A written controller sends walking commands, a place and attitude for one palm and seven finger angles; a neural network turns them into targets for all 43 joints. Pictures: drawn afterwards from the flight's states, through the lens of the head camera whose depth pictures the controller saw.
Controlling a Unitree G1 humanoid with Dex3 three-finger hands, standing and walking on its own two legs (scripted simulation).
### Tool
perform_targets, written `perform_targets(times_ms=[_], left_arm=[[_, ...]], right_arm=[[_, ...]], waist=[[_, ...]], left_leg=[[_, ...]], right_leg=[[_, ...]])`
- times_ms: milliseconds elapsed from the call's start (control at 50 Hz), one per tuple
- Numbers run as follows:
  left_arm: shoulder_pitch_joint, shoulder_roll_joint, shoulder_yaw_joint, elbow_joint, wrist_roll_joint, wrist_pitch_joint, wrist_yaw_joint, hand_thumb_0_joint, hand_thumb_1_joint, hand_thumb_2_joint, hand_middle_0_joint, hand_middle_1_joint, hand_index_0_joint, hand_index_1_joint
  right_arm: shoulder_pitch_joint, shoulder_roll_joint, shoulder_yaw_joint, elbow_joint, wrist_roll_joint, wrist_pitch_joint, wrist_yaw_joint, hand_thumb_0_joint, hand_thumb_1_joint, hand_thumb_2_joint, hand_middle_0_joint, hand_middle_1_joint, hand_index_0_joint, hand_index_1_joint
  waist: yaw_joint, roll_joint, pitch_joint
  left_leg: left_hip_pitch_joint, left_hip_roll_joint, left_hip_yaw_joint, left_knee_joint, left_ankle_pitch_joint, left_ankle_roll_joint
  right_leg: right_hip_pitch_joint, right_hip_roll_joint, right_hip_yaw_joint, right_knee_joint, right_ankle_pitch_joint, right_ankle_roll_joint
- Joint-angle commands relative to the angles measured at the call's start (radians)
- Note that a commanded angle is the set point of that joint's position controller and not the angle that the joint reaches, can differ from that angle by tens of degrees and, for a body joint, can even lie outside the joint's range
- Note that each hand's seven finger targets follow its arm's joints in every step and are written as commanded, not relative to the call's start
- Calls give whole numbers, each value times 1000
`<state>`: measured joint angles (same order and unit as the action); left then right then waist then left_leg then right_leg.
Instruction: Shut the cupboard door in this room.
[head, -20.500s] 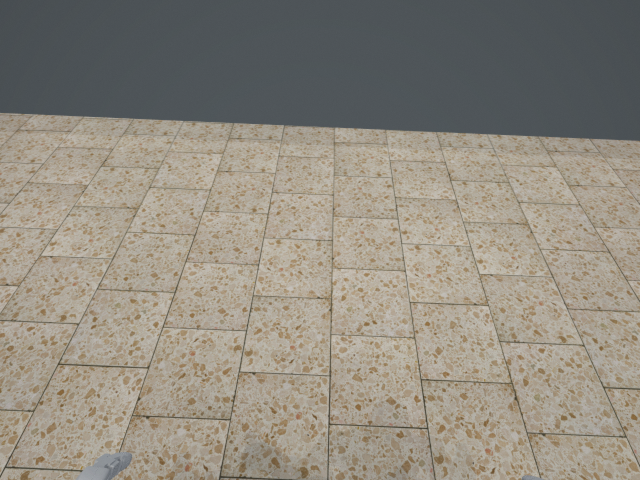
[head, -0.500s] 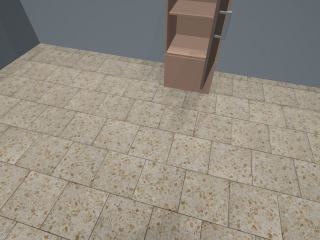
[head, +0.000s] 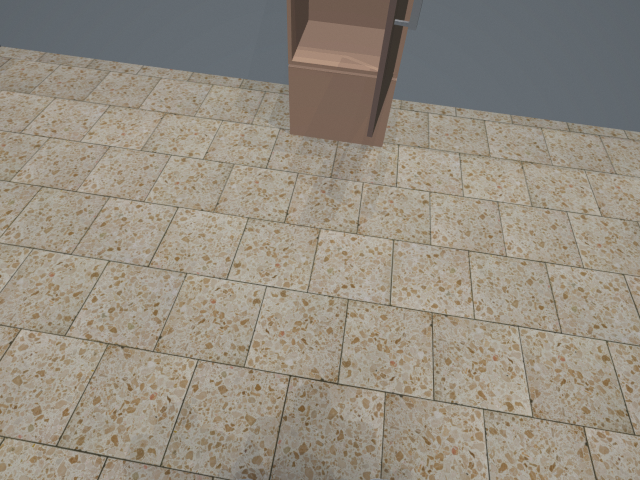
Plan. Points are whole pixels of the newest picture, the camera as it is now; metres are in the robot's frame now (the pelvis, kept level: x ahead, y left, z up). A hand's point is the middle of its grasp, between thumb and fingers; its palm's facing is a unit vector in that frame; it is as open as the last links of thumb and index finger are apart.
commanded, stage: walk around to get in front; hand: left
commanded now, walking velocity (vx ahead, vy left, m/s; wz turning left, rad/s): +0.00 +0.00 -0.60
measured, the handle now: out of the picture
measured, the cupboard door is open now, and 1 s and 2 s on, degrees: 83 83 83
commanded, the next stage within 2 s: none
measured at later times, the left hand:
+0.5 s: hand out of the picture +0.12 +0.13 -0.15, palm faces -0.26 -0.93 -0.26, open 7.3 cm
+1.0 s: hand (205, 451) +0.17 +0.17 -0.16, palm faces -0.52 -0.82 -0.24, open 7.3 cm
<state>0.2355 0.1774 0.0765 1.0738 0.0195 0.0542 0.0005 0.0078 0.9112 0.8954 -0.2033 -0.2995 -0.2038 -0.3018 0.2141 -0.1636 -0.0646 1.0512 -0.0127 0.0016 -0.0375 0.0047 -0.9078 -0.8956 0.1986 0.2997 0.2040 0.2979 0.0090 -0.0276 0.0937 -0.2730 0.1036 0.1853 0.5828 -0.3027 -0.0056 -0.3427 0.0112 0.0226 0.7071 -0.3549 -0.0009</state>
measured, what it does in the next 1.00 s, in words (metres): steps on the spot, turning right: right foot, then left foot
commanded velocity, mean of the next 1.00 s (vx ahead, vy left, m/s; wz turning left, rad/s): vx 0.01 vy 0.00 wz -0.60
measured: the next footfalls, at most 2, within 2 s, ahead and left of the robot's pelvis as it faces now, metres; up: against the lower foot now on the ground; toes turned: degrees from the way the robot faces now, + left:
right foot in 0.26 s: +0.02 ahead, -0.14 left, +0.00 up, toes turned -16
left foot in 0.72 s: +0.07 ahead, +0.09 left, +0.00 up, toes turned -23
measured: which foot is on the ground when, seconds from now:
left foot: down 0.00-0.26, up 0.28-0.70, down 0.72-1.00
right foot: up 0.00-0.24, down 0.26-0.72, up 0.74-1.00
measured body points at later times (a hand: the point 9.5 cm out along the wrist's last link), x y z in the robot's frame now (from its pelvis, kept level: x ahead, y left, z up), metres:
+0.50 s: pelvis -0.02 -0.04 +0.00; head +0.03 -0.07 +0.45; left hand +0.13 +0.18 -0.13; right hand +0.01 -0.31 -0.14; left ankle +0.02 +0.11 -0.65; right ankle -0.02 -0.13 -0.73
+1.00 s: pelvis -0.01 +0.02 +0.01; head +0.03 +0.02 +0.46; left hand +0.20 +0.22 -0.14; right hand -0.10 -0.22 -0.12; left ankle +0.03 +0.11 -0.73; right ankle -0.14 -0.09 -0.63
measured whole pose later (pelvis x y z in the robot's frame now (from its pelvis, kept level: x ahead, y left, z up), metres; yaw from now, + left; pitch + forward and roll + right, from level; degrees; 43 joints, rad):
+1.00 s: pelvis -0.01 +0.02 +0.01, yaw -36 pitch +1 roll -2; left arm 0.20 0.30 0.11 0.93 0.02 0.08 -0.03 0.01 0.91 0.90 -0.20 -0.30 -0.20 -0.30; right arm 0.22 -0.18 -0.03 0.90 -0.02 0.00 -0.02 0.01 -0.90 -0.90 0.20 0.30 0.21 0.30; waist 0.02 -0.03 0.07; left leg -0.20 0.10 0.21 0.49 -0.29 0.02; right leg -0.51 -0.03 0.03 1.19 -0.38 0.09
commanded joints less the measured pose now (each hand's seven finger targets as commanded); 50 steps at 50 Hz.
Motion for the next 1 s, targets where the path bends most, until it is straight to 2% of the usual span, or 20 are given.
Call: perform_targets(times_ms=[0,60,140,200,220,240,260,280,320,360,420,580,660,680,700,720,740,780,820,980], left_arm=[[-12,91,33,-118,8,-9,-4,0,900,900,-200,-300,-200,-300],[-47,65,26,-147,3,-9,-14,0,900,900,-200,-300,-200,-300],[-68,62,17,-185,2,-12,-19,0,900,900,-200,-300,-200,-300],[1,97,22,-181,3,-22,-15,0,900,900,-200,-300,-200,-300],[67,145,32,-168,5,-32,-11,0,900,900,-200,-300,-200,-300],[89,266,50,-164,18,-50,2,0,900,900,-200,-300,-200,-300],[125,319,59,-160,1,-43,15,0,900,900,-200,-300,-200,-300],[128,305,56,-160,-2,-40,23,0,900,900,-200,-300,-200,-300],[23,257,50,-192,-1,-41,30,0,900,900,-200,-300,-200,-300],[-41,230,35,-222,-3,-44,24,0,900,900,-200,-300,-200,-300],[-41,237,32,-231,-1,-47,19,0,900,900,-200,-300,-200,-300],[-11,261,41,-216,8,-38,13,0,900,900,-200,-300,-200,-300],[-73,260,40,-227,-3,-27,8,0,900,900,-200,-300,-200,-300],[-88,230,33,-232,-9,-25,8,0,900,900,-200,-300,-200,-300],[-68,170,21,-253,-19,-21,-1,0,900,900,-200,-300,-200,-300],[-61,161,18,-259,-6,-17,-8,0,900,900,-200,-300,-200,-300],[-53,192,30,-246,6,-9,-9,0,900,900,-200,-300,-200,-300],[-44,208,49,-220,12,4,-21,0,900,900,-200,-300,-200,-300],[-18,181,43,-212,11,2,-31,0,900,900,-200,-300,-200,-300],[-123,134,19,-245,-1,3,-34,0,900,900,-200,-300,-200,-300]], right_arm=[[47,-164,-36,-64,-7,-23,-12,0,-900,-900,200,300,200,300],[16,-170,-43,-78,-16,-21,-4,0,-900,-900,200,300,200,300],[19,-201,-58,-82,-18,-13,9,0,-900,-900,200,300,200,300],[-5,-219,-64,-100,-13,-2,19,0,-900,-900,200,300,200,300],[-11,-205,-61,-111,-8,3,23,0,-900,-900,200,300,200,300],[-9,-128,-42,-152,-3,9,28,0,-900,-900,200,300,200,300],[-104,-112,-27,-209,-2,19,25,0,-900,-900,200,300,200,300],[-116,-126,-27,-217,1,31,20,0,-900,-900,200,300,200,300],[-121,-137,-28,-201,-1,32,17,0,-900,-900,200,300,200,300],[-85,-145,-29,-179,-5,34,24,0,-900,-900,200,300,200,300],[-79,-146,-26,-177,-5,37,25,0,-900,-900,200,300,200,300],[-138,-144,-13,-230,8,18,13,0,-900,-900,200,300,200,300],[-13,-155,-12,-200,15,3,2,0,-900,-900,200,300,200,300],[26,-183,-18,-190,15,-6,-1,0,-900,-900,200,300,200,300],[34,-273,-30,-201,2,-15,-2,0,-900,-900,200,300,200,300],[10,-328,-42,-215,0,-5,0,0,-900,-900,200,300,200,300],[-25,-292,-32,-231,-6,1,4,0,-900,-900,200,300,200,300],[-116,-225,-9,-258,-5,-6,-4,0,-900,-900,200,300,200,300],[-96,-209,-9,-253,-11,-12,-1,0,-900,-900,200,300,200,300],[94,-214,-35,-188,-7,-18,6,0,-900,-900,200,300,200,300]], waist=[[-14,187,-97],[-13,175,-82],[-29,206,-96],[8,174,-113],[49,58,-141],[68,-295,-118],[104,-360,-102],[87,-237,-93],[48,-205,-89],[13,-133,-121],[10,-75,-148],[32,-97,-140],[-28,-107,-192],[-51,-34,-203],[-52,232,-212],[-39,349,-165],[-30,264,-135],[14,255,-50],[22,180,-44],[-51,179,-104]], left_leg=[[138,341,-249,-311,209,165],[158,291,-111,-243,344,143],[171,297,-41,-180,388,117],[95,286,19,-43,329,56],[23,242,69,114,239,1],[-248,104,82,348,-220,-63],[-342,23,-32,510,-379,-71],[-336,37,-117,586,-331,-62],[-363,35,-174,622,-218,-61],[-309,22,-169,601,-117,-73],[-264,-6,-165,546,-78,-81],[-162,-46,-180,246,-158,-68],[69,-75,-164,-69,-6,-48],[217,-15,-214,-195,60,-30],[322,220,-446,-312,109,35],[252,381,-523,-321,233,110],[135,371,-477,-319,178,137],[13,269,-356,-339,132,96],[68,203,-233,-289,248,91],[287,256,-140,-221,509,141]], right_leg=[[-222,-48,1,469,-150,20],[-214,-73,-46,377,-124,39],[-93,-68,-109,120,-107,37],[80,-42,-147,-115,58,23],[205,-69,-105,-251,211,11],[325,-294,235,-364,468,-70],[272,-409,385,-354,749,-169],[248,-412,329,-344,752,-207],[248,-322,301,-323,633,-196],[223,-259,220,-315,566,-162],[205,-232,229,-328,501,-159],[179,-240,366,-324,492,-201],[88,-169,373,-248,480,-129],[-29,-107,322,-166,381,-78],[-204,35,179,13,74,-12],[-274,54,51,238,-233,33],[-229,21,77,385,-216,41],[-223,-1,69,506,-113,58],[-251,-8,33,569,-41,70],[-286,-69,-40,405,-67,99]])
